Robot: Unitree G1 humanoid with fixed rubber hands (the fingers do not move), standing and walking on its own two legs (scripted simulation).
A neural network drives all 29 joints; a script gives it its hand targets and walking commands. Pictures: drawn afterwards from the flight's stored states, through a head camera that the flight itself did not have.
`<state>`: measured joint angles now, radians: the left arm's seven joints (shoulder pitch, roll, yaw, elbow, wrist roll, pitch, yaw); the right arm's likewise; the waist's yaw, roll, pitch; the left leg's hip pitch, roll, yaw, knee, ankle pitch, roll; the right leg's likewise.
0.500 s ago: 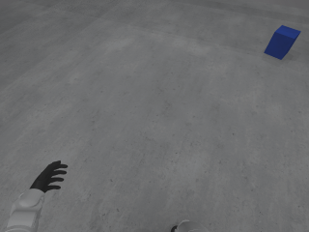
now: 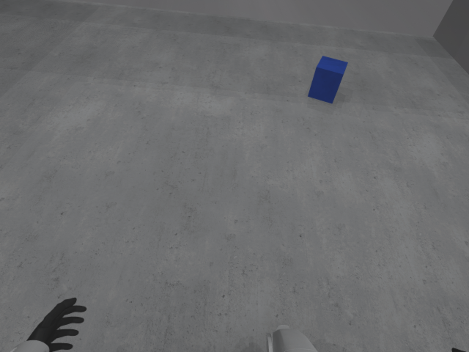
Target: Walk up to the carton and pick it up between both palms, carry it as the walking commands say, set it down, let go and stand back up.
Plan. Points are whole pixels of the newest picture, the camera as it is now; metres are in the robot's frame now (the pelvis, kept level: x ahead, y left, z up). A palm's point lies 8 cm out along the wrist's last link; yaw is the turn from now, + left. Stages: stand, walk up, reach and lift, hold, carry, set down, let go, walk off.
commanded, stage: walk up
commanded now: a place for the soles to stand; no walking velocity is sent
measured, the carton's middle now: (327, 79) +2.08 -0.80 -0.65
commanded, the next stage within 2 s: none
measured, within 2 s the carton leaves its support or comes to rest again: neither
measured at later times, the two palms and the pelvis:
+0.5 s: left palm (142, 204) +0.45 +0.23 -0.10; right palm (430, 255) +0.32 -0.43 -0.09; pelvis +0.30 -0.08 -0.01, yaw -9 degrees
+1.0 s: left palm (217, 96) +0.87 +0.05 -0.06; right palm (446, 201) +0.47 -0.55 -0.09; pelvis +0.59 -0.20 -0.02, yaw -17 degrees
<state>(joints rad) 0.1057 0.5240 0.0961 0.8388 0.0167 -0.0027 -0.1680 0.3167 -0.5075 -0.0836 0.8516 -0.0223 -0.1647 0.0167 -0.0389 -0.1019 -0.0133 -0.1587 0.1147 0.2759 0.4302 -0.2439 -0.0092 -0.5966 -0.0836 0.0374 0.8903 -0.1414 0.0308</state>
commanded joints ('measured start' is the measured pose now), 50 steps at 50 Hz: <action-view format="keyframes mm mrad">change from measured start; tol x32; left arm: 1 -173 97 13 -85 -6 -21 -10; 50 112 152 61 -11 -11 -53 53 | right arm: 1 10 -264 -72 -18 9 -10 -6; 50 16 -227 -51 -59 18 40 13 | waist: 1 -21 205 56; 10 15 206 14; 13 202 -246 -212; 30 -144 425 -108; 50 134 56 -68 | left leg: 1 94 205 -135 -319 -68 142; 11 88 191 54 196 501 133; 14 -607 18 -235 847 -222 53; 27 -9 -5 -154 214 150 53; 31 304 422 -916 -235 -653 276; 46 -34 186 -146 -234 -46 180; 50 -118 122 -69 304 328 138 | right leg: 1 -98 -33 -14 -103 111 3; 11 467 132 -193 -437 -76 -128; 13 1014 -210 478 -539 -356 -317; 19 465 -125 140 -593 23 -279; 26 183 -111 157 -636 -388 -272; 30 -247 185 -28 251 -302 -97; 50 576 99 -151 -374 -111 -103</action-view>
